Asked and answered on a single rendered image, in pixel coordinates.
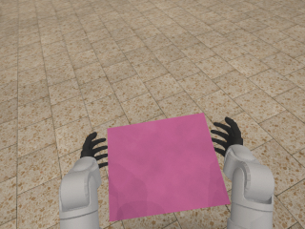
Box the robot right forearm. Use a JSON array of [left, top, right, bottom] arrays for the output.
[[223, 144, 275, 229]]

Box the robot left forearm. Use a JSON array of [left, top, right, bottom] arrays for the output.
[[58, 156, 102, 229]]

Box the robot left hand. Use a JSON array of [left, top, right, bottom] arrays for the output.
[[80, 132, 109, 169]]

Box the robot right hand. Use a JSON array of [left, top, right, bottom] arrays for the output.
[[211, 116, 243, 157]]

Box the carton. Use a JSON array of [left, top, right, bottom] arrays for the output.
[[107, 113, 231, 221]]

